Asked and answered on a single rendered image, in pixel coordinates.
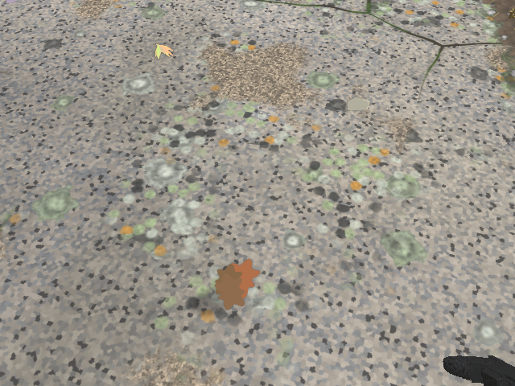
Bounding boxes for robot right hand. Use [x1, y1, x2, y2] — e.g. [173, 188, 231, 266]
[443, 355, 515, 386]

